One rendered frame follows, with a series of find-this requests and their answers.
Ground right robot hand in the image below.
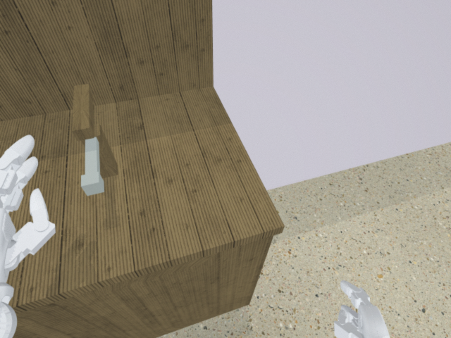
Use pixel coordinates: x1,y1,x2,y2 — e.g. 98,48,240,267
334,280,390,338

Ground counter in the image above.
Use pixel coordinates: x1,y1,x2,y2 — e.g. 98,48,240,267
0,0,285,338

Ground tap lever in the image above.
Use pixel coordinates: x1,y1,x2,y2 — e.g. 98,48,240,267
81,137,104,196

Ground left robot forearm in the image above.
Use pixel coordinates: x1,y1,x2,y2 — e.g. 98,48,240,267
0,282,17,338

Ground left robot hand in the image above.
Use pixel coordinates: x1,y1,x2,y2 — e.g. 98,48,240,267
0,135,56,283

